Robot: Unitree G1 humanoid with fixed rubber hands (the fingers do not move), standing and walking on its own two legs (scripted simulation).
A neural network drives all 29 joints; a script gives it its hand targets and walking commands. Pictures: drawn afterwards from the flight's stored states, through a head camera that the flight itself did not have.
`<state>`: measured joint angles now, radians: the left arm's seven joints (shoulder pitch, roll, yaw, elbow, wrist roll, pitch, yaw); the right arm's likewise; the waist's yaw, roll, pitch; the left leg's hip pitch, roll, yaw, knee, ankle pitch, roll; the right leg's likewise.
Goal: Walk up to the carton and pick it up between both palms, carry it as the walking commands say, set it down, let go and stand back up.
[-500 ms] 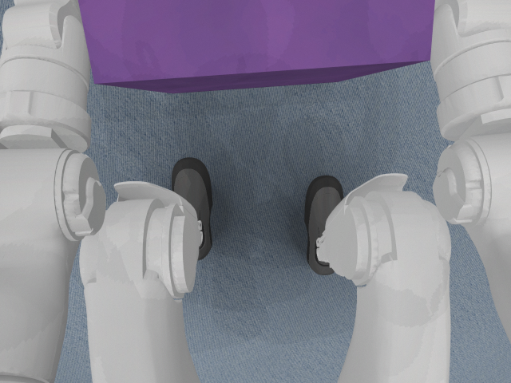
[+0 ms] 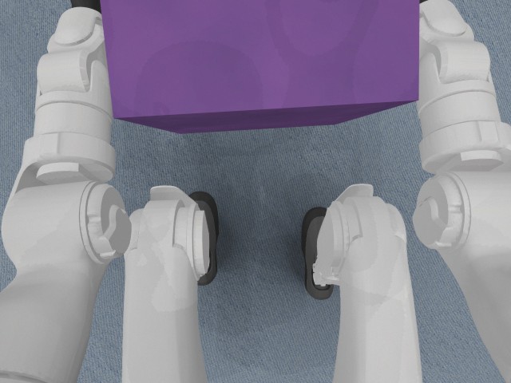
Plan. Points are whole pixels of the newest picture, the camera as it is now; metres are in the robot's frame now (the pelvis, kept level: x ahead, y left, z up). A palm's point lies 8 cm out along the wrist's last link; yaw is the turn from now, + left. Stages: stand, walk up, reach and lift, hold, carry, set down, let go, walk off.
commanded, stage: reach and lift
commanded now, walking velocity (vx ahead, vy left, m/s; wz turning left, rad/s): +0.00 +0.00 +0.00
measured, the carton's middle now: (255, 35) +0.53 +0.02 -0.17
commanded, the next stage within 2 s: none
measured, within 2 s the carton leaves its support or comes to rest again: neither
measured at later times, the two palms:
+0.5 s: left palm out of the picture +0.53 +0.21 -0.07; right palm out of the picture +0.54 -0.16 -0.07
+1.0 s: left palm out of the picture +0.52 +0.22 +0.00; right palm out of the picture +0.53 -0.16 -0.01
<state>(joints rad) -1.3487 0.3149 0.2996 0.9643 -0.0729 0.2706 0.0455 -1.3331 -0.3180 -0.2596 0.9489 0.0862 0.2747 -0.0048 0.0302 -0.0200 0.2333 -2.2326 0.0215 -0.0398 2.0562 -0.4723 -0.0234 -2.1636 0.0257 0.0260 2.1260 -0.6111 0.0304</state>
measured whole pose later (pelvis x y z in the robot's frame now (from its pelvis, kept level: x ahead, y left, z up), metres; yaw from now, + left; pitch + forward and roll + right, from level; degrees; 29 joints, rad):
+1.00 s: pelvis -0.01 +0.01 +0.10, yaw -1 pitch +35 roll -1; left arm -1.24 0.22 0.40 0.60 0.03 0.44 -0.02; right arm -1.19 -0.22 -0.43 0.57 -0.03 0.42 0.08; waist 0.04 -0.02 0.27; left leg -1.93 0.00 -0.05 1.73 -0.41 -0.03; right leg -1.87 0.03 0.03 1.78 -0.52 0.04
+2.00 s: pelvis +0.06 +0.00 +0.24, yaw +0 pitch +42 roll -1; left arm -0.72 0.04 0.44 0.54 0.15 0.41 -0.11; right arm -0.71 -0.05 -0.46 0.54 -0.15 0.42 0.17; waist 0.04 -0.02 -0.23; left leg -1.57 0.01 -0.05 1.20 -0.36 -0.03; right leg -1.51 0.02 0.03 1.23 -0.45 0.02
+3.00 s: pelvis +0.10 +0.01 +0.35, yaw +0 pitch +21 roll +0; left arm -0.38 -0.03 0.38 0.37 0.20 0.45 -0.16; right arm -0.39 0.01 -0.39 0.41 -0.18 0.44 0.22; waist 0.04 -0.02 -0.10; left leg -0.77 0.01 -0.03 0.61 -0.20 -0.02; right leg -0.72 0.00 0.04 0.63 -0.27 0.02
